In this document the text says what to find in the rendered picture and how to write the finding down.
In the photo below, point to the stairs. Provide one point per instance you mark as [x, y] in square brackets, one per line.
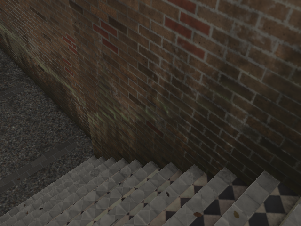
[102, 192]

